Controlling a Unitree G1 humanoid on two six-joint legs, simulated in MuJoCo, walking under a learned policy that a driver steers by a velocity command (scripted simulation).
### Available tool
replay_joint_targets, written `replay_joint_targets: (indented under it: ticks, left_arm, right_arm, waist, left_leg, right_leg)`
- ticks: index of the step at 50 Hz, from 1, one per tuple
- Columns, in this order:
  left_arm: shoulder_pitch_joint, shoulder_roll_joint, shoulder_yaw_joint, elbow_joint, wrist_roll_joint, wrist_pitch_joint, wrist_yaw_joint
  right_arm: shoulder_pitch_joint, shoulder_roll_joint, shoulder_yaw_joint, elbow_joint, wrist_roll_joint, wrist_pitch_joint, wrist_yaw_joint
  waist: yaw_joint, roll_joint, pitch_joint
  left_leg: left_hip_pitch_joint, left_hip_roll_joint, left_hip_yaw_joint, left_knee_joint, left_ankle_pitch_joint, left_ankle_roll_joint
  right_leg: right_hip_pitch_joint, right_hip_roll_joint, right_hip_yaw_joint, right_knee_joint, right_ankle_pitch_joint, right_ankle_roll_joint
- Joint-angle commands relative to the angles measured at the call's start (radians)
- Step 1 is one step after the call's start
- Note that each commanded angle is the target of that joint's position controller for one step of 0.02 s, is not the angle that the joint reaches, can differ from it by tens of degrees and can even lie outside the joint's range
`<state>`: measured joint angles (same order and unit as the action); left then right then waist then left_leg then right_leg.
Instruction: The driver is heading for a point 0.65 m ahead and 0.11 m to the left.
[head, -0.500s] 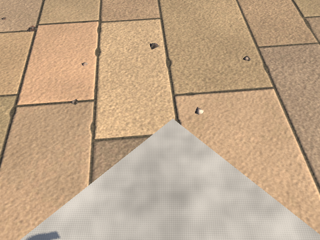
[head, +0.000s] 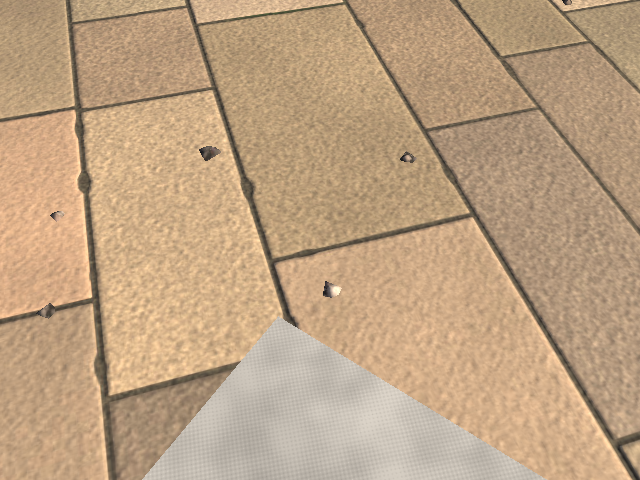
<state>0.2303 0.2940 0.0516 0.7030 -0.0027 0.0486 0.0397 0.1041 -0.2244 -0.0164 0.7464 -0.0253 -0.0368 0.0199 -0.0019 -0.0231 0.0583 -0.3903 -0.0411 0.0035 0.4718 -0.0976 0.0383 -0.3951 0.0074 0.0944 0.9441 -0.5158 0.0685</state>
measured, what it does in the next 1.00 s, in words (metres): walks ahead: right foot, then left foot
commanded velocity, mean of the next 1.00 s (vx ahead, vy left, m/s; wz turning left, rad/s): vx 0.38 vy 0.00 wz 0.00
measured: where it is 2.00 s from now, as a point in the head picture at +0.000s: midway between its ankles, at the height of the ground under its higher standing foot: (324, 380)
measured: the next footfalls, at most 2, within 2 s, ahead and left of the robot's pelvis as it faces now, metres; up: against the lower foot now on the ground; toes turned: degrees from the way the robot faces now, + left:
right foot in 0.12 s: +0.07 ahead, -0.14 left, +0.00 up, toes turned +3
left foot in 0.42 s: +0.19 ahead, +0.12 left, +0.00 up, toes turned +1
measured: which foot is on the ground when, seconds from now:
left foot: down 0.00-0.18, up 0.20-0.40, down 0.42-0.90, up 0.92-1.00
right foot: up 0.00-0.10, down 0.12-0.44, up 0.46-0.88, down 0.90-1.00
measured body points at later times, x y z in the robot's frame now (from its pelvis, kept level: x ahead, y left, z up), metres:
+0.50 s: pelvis +0.14 +0.02 +0.00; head +0.15 +0.03 +0.45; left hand +0.17 +0.30 -0.13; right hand +0.29 -0.25 -0.09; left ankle +0.15 +0.11 -0.73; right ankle +0.03 -0.13 -0.69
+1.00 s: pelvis +0.39 -0.03 +0.00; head +0.43 -0.04 +0.44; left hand +0.58 +0.23 -0.08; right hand +0.41 -0.31 -0.14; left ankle +0.23 +0.11 -0.64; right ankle +0.48 -0.12 -0.73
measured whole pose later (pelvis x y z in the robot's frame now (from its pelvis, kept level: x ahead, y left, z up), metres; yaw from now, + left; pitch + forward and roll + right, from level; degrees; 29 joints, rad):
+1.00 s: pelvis +0.39 -0.03 +0.00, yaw +3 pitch +1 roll +0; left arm 0.11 0.26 0.04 0.67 0.00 -0.09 -0.02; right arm 0.37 -0.30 -0.04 0.89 0.03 -0.06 0.00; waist -0.04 0.03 0.05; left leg -0.29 0.01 -0.06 1.14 -0.42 0.02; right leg -0.42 0.00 -0.07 0.55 -0.14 -0.05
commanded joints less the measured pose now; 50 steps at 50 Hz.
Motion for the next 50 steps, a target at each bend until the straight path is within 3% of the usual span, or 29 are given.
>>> replay_joint_targets:
  ticks: [1,2,4,6,8,10,11,12,14,17,19,21,22,23,24,25,28,29,32,35,37,41,43,44,45,46,47,48,50]
  left_arm:
    - [0.099,0.047,0.012,-0.02,0.008,-0.01,0.002]
    - [0.1,0.051,0.014,-0.012,0.006,-0.012,0.001]
    - [0.122,0.047,0.014,0.01,0.011,-0.013,-0.007]
    - [0.107,0.069,0.018,-0.002,0.028,-0.021,-0.007]
    - [0.132,0.122,0.031,0.012,0.023,-0.039,-0.006]
    - [0.148,0.16,0.042,0.025,0.013,-0.068,-0.007]
    - [0.134,0.165,0.044,0.021,0.009,-0.08,-0.006]
    - [0.144,0.148,0.041,0.023,0.007,-0.093,-0.006]
    - [0.156,0.126,0.036,0.026,-0.01,-0.104,-0.011]
    - [0.143,0.154,0.045,0.028,-0.016,-0.095,-0.02]
    - [0.128,0.163,0.048,0.025,-0.019,-0.085,-0.026]
    - [0.112,0.127,0.035,0.02,-0.014,-0.09,-0.028]
    - [0.087,0.063,0.015,0.003,-0.003,-0.097,-0.03]
    - [0.103,0.02,0.003,-0.053,-0.01,-0.121,-0.02]
    - [0.082,0.094,0.022,-0.049,-0.024,-0.137,-0.016]
    - [0.057,0.12,0.031,-0.048,-0.039,-0.145,-0.023]
    - [0.025,0.09,0.031,-0.031,-0.013,-0.146,-0.034]
    - [0.031,0.07,0.026,-0.031,-0.011,-0.143,-0.04]
    - [-0.044,0.04,0.013,-0.058,-0.001,-0.139,-0.046]
    - [-0.154,0.006,-0.006,-0.092,-0.008,-0.147,-0.058]
    - [-0.211,0.014,-0.007,-0.11,-0.015,-0.149,-0.068]
    - [-0.249,0.053,0.004,-0.135,-0.016,-0.149,-0.083]
    - [-0.163,0.092,0.025,-0.12,-0.01,-0.149,-0.079]
    - [-0.018,0.129,0.047,-0.08,-0.009,-0.147,-0.07]
    - [0.165,0.188,0.067,-0.047,0.001,-0.143,-0.057]
    - [0.215,0.271,0.08,-0.032,0.017,-0.139,-0.057]
    - [0.222,0.174,0.058,-0.037,0.009,-0.138,-0.056]
    - [0.15,0.131,0.042,-0.034,0.004,-0.141,-0.054]
    - [0.033,0.089,0.029,-0.027,0.01,-0.148,-0.055]
  right_arm:
    - [-0.038,-0.151,-0.038,-0.048,0.005,0.0,-0.01]
    - [-0.034,-0.154,-0.038,-0.043,0.011,0.002,-0.012]
    - [-0.033,-0.162,-0.038,-0.034,0.025,0.011,-0.014]
    - [-0.023,-0.172,-0.038,-0.027,0.028,0.016,-0.015]
    - [-0.061,-0.151,-0.036,-0.048,0.032,0.009,-0.019]
    - [-0.079,-0.109,-0.032,-0.058,0.044,-0.022,-0.016]
    - [-0.075,-0.127,-0.039,-0.055,0.044,-0.037,-0.012]
    - [-0.072,-0.146,-0.047,-0.056,0.048,-0.049,-0.004]
    - [-0.076,-0.124,-0.04,-0.055,0.053,-0.065,0.014]
    - [-0.103,-0.1,-0.027,-0.049,0.044,-0.069,0.035]
    - [-0.019,-0.117,-0.035,-0.011,0.046,-0.06,0.037]
    - [0.126,-0.16,-0.055,0.036,0.051,-0.048,0.021]
    - [0.25,-0.222,-0.071,0.058,0.045,-0.047,0.007]
    - [0.335,-0.349,-0.101,0.072,0.035,-0.04,0.009]
    - [0.317,-0.287,-0.084,0.07,0.036,-0.046,0.01]
    - [0.266,-0.237,-0.068,0.061,0.036,-0.05,0.007]
    - [0.17,-0.174,-0.047,0.035,0.019,-0.051,0.004]
    - [0.166,-0.18,-0.048,0.036,0.019,-0.05,0.002]
    - [0.183,-0.194,-0.053,0.048,0.031,-0.049,-0.008]
    - [0.217,-0.219,-0.058,0.064,0.038,-0.045,-0.018]
    - [0.26,-0.231,-0.061,0.082,0.046,-0.044,-0.02]
    - [0.287,-0.239,-0.069,0.111,0.054,-0.031,-0.022]
    - [0.283,-0.255,-0.074,0.114,0.052,-0.021,-0.024]
    - [0.275,-0.245,-0.069,0.111,0.046,-0.015,-0.024]
    - [0.272,-0.2,-0.049,0.086,0.027,-0.015,-0.025]
    - [0.423,-0.056,-0.01,0.069,0.031,-0.031,-0.02]
    - [0.385,-0.157,-0.031,0.089,0.057,-0.046,-0.015]
    - [0.284,-0.221,-0.053,0.055,0.08,-0.051,-0.014]
    - [0.199,-0.199,-0.056,0.035,0.06,-0.049,-0.022]
  waist:
    - [0.02,0.174,-0.167]
    - [0.021,0.164,-0.182]
    - [0.039,0.151,-0.183]
    - [0.042,0.159,-0.123]
    - [0.05,0.012,-0.025]
    - [0.055,-0.199,0.021]
    - [0.056,-0.223,0.046]
    - [0.059,-0.209,0.052]
    - [0.06,-0.146,0.029]
    - [0.059,-0.127,-0.009]
    - [0.011,-0.123,-0.036]
    - [-0.062,-0.097,-0.078]
    - [-0.116,0.034,-0.138]
    - [-0.123,0.324,-0.194]
    - [-0.121,0.236,-0.143]
    - [-0.093,0.18,-0.061]
    - [-0.038,0.098,-0.004]
    - [-0.024,0.129,-0.008]
    - [-0.029,0.086,0.001]
    - [-0.06,0.088,0.01]
    - [-0.078,0.092,0.019]
    - [-0.052,0.089,0.024]
    - [0.012,0.104,-0.043]
    - [0.09,0.093,-0.133]
    - [0.163,0.034,-0.281]
    - [0.083,-0.243,-0.439]
    - [0.125,-0.204,-0.451]
    - [0.119,-0.145,-0.27]
    - [0.057,-0.057,-0.126]
  left_leg:
    - [0.112,0.216,-0.221,-0.173,0.078,0.168]
    - [0.121,0.224,-0.223,-0.165,0.045,0.17]
    - [0.051,0.202,-0.216,-0.199,-0.328,0.137]
    - [-0.047,0.179,-0.232,-0.221,-0.592,0.078]
    - [-0.067,0.087,-0.107,-0.099,-0.564,0.019]
    - [-0.126,-0.019,0.044,0.196,-0.322,-0.021]
    - [-0.183,0.005,0.015,0.277,-0.298,-0.005]
    - [-0.26,0.035,-0.02,0.337,-0.339,0.013]
    - [-0.324,0.072,-0.03,0.305,-0.344,0.034]
    - [-0.098,0.036,0.044,0.123,-0.221,0.016]
    - [0.126,-0.003,0.082,0.028,-0.082,0.005]
    - [0.352,0.017,0.047,-0.002,-0.081,0.021]
    - [0.505,0.169,-0.153,-0.071,-0.144,0.072]
    - [0.65,0.388,-0.568,-0.197,-0.305,0.224]
    - [0.617,0.427,-0.688,-0.25,-0.421,0.269]
    - [0.562,0.404,-0.595,-0.252,-0.422,0.244]
    - [0.412,0.29,-0.355,-0.291,-0.152,0.186]
    - [0.374,0.28,-0.311,-0.306,-0.069,0.189]
    - [0.33,0.244,-0.188,-0.331,0.119,0.188]
    - [0.28,0.215,-0.105,-0.34,0.157,0.166]
    - [0.281,0.233,-0.103,-0.348,0.124,0.163]
    - [0.406,0.291,-0.104,-0.289,0.217,0.131]
    - [0.43,0.28,-0.105,-0.146,0.482,0.109]
    - [0.383,0.232,-0.077,0.029,0.565,0.085]
    - [0.186,0.179,-0.054,0.312,0.344,0.051]
    - [-0.187,-0.002,-0.027,0.693,-0.343,-0.013]
    - [-0.285,0.015,-0.155,0.831,-0.46,-0.011]
    - [-0.357,0.063,-0.141,0.861,-0.386,-0.005]
    - [-0.299,0.142,-0.111,0.774,-0.24,-0.008]
  right_leg:
    - [0.119,-0.027,-0.037,-0.2,0.09,0.0]
    - [0.153,-0.027,-0.041,-0.263,0.157,-0.008]
    - [0.266,-0.004,-0.086,-0.399,0.282,-0.04]
    - [0.281,-0.015,-0.082,-0.392,0.158,-0.089]
    - [0.136,-0.083,0.046,-0.533,-0.121,-0.173]
    - [0.159,-0.236,0.31,-0.748,-0.25,-0.254]
    - [0.191,-0.291,0.39,-0.778,-0.194,-0.283]
    - [0.253,-0.317,0.414,-0.772,-0.1,-0.296]
    - [0.373,-0.301,0.353,-0.738,0.06,-0.279]
    - [0.299,-0.222,0.192,-0.718,0.228,-0.244]
    - [0.184,-0.196,0.14,-0.688,0.255,-0.227]
    - [0.073,-0.16,0.092,-0.57,0.306,-0.182]
    - [-0.037,-0.085,0.002,-0.302,0.292,-0.125]
    - [-0.294,0.017,-0.087,0.009,0.062,-0.067]
    - [-0.412,-0.016,-0.001,0.194,-0.037,-0.066]
    - [-0.473,-0.064,0.012,0.246,0.044,-0.088]
    - [-0.417,-0.136,-0.019,0.177,0.238,-0.099]
    - [-0.382,-0.141,-0.031,0.143,0.265,-0.089]
    - [-0.352,-0.131,-0.07,-0.032,0.354,-0.054]
    - [-0.252,-0.095,-0.1,-0.262,0.518,-0.05]
    - [-0.201,-0.075,-0.105,-0.337,0.586,-0.056]
    - [-0.184,-0.061,-0.08,-0.418,0.543,-0.108]
    - [-0.023,-0.017,-0.106,-0.434,0.47,-0.141]
    - [0.181,0.003,-0.126,-0.451,0.466,-0.167]
    - [0.497,-0.141,0.013,-0.401,0.455,-0.218]
    - [0.821,-0.409,0.493,-0.502,0.202,-0.36]
    - [0.78,-0.422,0.654,-0.629,0.037,-0.359]
    - [0.651,-0.39,0.491,-0.651,0.043,-0.309]
    - [0.393,-0.317,0.267,-0.704,0.245,-0.27]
